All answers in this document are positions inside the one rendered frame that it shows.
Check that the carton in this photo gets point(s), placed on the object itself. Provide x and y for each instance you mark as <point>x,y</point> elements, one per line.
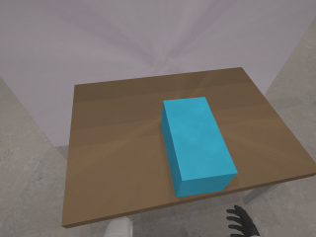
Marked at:
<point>199,160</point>

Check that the left robot thigh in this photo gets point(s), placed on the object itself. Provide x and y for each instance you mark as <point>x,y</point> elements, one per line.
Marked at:
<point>119,227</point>

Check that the table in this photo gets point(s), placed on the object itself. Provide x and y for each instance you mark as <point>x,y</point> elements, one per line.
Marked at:
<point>117,163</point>

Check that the right robot hand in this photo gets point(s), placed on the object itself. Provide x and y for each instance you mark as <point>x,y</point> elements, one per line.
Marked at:
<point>248,228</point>

